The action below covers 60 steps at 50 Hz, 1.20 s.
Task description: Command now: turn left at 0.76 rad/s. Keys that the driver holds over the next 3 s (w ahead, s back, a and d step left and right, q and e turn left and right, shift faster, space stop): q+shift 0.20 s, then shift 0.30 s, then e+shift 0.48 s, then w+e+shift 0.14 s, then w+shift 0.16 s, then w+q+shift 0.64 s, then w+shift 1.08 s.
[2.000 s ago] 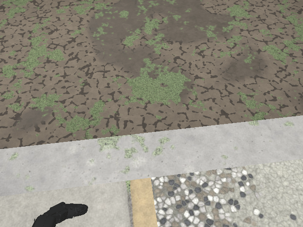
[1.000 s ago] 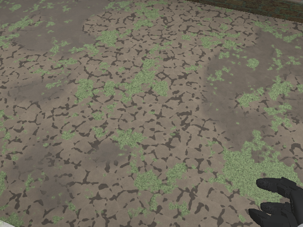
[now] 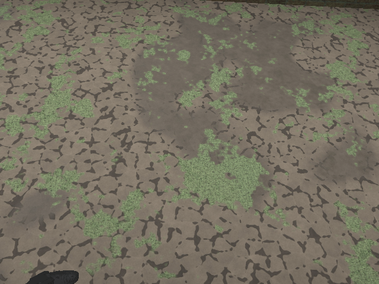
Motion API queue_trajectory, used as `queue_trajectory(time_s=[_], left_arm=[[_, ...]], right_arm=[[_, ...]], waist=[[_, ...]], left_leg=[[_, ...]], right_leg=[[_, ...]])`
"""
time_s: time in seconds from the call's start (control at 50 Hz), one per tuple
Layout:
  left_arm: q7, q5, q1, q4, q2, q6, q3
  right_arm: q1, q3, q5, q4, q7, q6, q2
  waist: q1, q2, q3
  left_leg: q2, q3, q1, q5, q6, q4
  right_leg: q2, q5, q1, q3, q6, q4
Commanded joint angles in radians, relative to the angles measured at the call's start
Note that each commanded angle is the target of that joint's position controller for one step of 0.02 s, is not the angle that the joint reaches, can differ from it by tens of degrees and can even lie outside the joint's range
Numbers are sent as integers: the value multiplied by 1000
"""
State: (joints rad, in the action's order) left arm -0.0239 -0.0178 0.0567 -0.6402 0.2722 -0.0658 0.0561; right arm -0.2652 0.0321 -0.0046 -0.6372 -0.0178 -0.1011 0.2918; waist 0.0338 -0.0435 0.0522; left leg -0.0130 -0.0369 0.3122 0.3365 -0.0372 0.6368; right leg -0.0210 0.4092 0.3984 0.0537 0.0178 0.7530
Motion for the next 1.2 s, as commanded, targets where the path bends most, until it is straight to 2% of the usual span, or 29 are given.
queue_trajectory(time_s=[0.02,0.06,0.08,0.18,0.3,0.36,0.4,0.42,0.44,0.46,0.48,0.54,0.58,0.64,0.74,0.76,0.78,0.8,0.82,0.86,0.92,0.98,1.0,1.06,1.1,1.12,1.14,1.16,1.2], left_arm=[[7,1,-149,122,87,48,36],[-4,33,-69,76,99,39,42],[-9,38,-57,73,95,34,44],[-9,17,-85,79,63,38,30],[41,0,-20,54,83,62,31],[53,13,37,39,77,82,29],[54,44,67,43,84,88,21],[54,68,63,58,161,82,30],[56,78,56,57,174,79,31],[52,59,22,70,149,74,25],[45,44,14,76,129,63,16],[39,32,29,63,41,37,-28],[34,5,44,67,91,15,-7],[8,-5,176,57,209,-23,38],[-40,-28,136,66,194,-24,40],[-42,-26,112,87,153,-18,29],[-33,-30,106,115,123,-11,20],[-26,-33,137,108,140,-2,32],[-22,-32,166,84,182,1,52],[-26,-35,213,53,195,-18,69],[-16,-27,209,76,138,-44,50],[1,-22,125,145,92,-47,19],[31,22,129,116,119,-48,26],[55,6,51,166,118,-51,22],[49,7,113,147,94,-43,16],[41,20,301,70,106,-28,28],[32,13,409,52,223,-13,47],[24,5,415,79,292,-4,72],[-5,29,292,103,190,4,41]], right_arm=[[-58,74,27,101,-17,39,259],[9,57,-10,128,-27,36,201],[31,51,-21,137,-28,27,187],[-3,58,-32,142,-31,10,191],[45,65,-32,170,-24,5,189],[97,61,-37,174,-16,14,177],[76,44,-18,162,-10,28,129],[41,40,-19,168,-7,36,106],[58,55,-22,179,-14,44,148],[69,74,-24,152,-19,49,204],[69,80,-28,127,-19,46,210],[43,39,-25,81,-5,29,76],[108,17,-16,100,9,43,31],[171,24,-28,115,5,76,54],[30,48,-15,32,-15,116,118],[8,59,0,25,-12,112,160],[8,71,31,14,-4,99,195],[54,69,54,36,-1,88,181],[94,57,61,57,-4,82,145],[177,44,34,70,-13,76,102],[147,44,28,41,-19,56,90],[106,58,28,15,-24,40,110],[50,49,23,16,-4,42,95],[78,72,26,22,14,64,148],[157,69,9,48,7,68,134],[173,63,12,61,2,71,95],[250,29,20,134,-6,72,-3],[354,20,45,204,-12,76,20],[366,28,32,180,-7,98,72]], waist=[[24,210,-85],[-12,97,-130],[-24,113,-140],[0,171,-124],[18,269,-158],[-15,257,-136],[-22,157,-156],[10,-85,-139],[12,-227,-95],[9,-154,-63],[13,-96,-57],[25,-75,-56],[-8,-129,-20],[-88,-156,-51],[-24,-154,-175],[-20,-35,-214],[-27,216,-171],[-25,321,-143],[-41,256,-127],[-82,195,-91],[-61,194,-65],[-6,227,-50],[23,175,-127],[22,272,-84],[-52,200,-64],[-125,44,-111],[-171,-322,-59],[-221,-326,-113],[-158,-132,-57]], left_leg=[[314,-533,-245,-435,-290,-302],[257,-420,-252,-539,-227,-234],[216,-387,-216,-547,-204,-226],[136,-425,-235,-460,-167,-210],[121,-555,-155,-168,-137,-244],[101,-591,-77,-7,-103,-245],[29,-521,23,180,-32,-167],[-118,-360,104,290,31,40],[-135,-276,138,345,79,176],[-97,-263,169,285,111,322],[-100,-239,179,251,130,411],[-37,-195,135,193,161,442],[2,-67,115,144,165,184],[-33,-45,125,143,149,-10],[13,-53,-187,-188,89,-245],[102,-98,-281,-309,48,-190],[235,-245,-273,-399,-58,-262],[365,-348,-235,-517,-162,-321],[403,-335,-195,-570,-207,-321],[329,-180,-178,-550,-161,-286],[263,-48,-197,-564,-145,-240],[289,-16,-216,-503,-153,-226],[274,45,-207,-424,-113,-190],[284,48,-84,68,-59,-244],[279,90,8,124,-16,-156],[201,171,147,98,28,102],[53,205,451,296,81,516],[7,33,664,251,88,554],[81,-9,684,61,100,589]], right_leg=[[83,188,364,-182,22,458],[57,75,339,-197,38,537],[67,32,285,-185,47,539],[111,-58,219,-177,63,271],[85,-27,5,-168,28,-58],[53,-157,-127,-164,-21,-261],[-66,-314,-291,-248,-78,-367],[-237,-462,-293,-442,-178,-418],[-348,-459,-191,-612,-272,-499],[-336,-418,-184,-600,-286,-480],[-288,-380,-183,-517,-262,-464],[-178,-283,-156,-408,-211,-461],[-83,-240,-166,-364,-182,-447],[-128,-325,-276,-496,-219,-404],[-97,-332,-179,-536,-138,-366],[-41,-243,-71,-446,-94,-272],[71,15,75,-307,-48,-134],[111,183,141,-214,-12,103],[83,212,162,-214,10,315],[56,131,197,-200,31,469],[25,22,222,-133,54,451],[-27,17,208,-81,46,255],[31,28,91,-9,10,174],[33,29,-2,54,-54,39],[41,-76,-139,84,-78,-142],[55,-37,-351,-5,-102,-207],[-154,-276,-437,-383,-159,-233],[-254,-205,-457,-686,-272,-406],[-273,-25,-372,-651,-300,-428]])
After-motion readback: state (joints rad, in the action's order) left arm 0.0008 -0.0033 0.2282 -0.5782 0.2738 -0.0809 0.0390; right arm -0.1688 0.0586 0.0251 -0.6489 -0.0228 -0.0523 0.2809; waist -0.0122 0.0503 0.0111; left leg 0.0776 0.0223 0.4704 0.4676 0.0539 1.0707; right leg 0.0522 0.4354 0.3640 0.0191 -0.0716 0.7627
